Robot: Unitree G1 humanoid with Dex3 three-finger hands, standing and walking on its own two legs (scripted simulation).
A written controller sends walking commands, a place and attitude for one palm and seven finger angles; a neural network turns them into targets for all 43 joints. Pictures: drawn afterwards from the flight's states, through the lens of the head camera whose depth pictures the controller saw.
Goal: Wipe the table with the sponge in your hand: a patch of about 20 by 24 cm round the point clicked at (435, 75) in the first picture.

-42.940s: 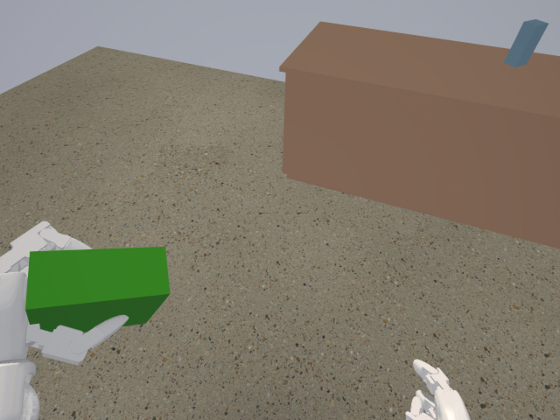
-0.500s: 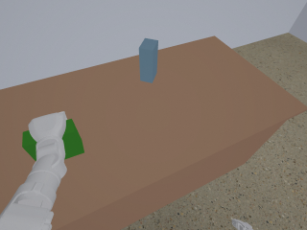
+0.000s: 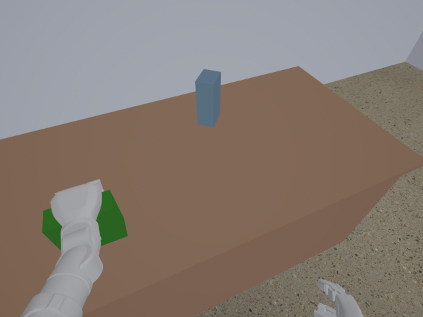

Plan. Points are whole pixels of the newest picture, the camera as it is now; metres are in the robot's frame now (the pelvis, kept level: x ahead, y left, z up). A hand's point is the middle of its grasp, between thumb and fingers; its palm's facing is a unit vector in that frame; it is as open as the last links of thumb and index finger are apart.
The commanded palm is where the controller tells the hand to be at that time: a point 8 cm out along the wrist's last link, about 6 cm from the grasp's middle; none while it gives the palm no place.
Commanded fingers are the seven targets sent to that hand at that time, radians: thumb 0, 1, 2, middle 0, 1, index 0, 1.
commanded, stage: wipe back along the first lane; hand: left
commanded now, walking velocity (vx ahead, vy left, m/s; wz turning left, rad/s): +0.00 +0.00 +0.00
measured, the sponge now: (91, 228) +0.30 +0.30 -0.05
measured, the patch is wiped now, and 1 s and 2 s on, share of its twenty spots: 1.00 1.00 1.00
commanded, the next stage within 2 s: lift the sponge slowly off the table in 0.60 s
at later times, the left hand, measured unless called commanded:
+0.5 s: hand (89, 239) +0.26 +0.27 -0.01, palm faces -0.05 -0.03 -1.00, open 9.7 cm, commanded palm +0.21 +0.25 +0.02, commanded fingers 0.00 0.10 1.30 -1.20 -1.60 -1.20 -1.60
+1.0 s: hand (91, 251) +0.23 +0.26 +0.00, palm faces -0.06 -0.07 -1.00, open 9.7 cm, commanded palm +0.21 +0.25 +0.05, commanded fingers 0.00 0.10 1.30 -1.20 -1.60 -1.20 -1.60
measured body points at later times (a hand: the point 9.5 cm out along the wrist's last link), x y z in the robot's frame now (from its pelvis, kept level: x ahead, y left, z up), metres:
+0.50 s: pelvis -0.01 -0.01 +0.00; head -0.01 -0.03 +0.45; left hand +0.26 +0.27 +0.05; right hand +0.19 -0.24 -0.10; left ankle +0.00 +0.08 -0.72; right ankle -0.02 -0.11 -0.72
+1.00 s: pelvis -0.01 -0.02 +0.00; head -0.02 -0.04 +0.45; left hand +0.23 +0.26 +0.05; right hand +0.20 -0.24 -0.08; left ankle +0.00 +0.08 -0.72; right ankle -0.02 -0.11 -0.72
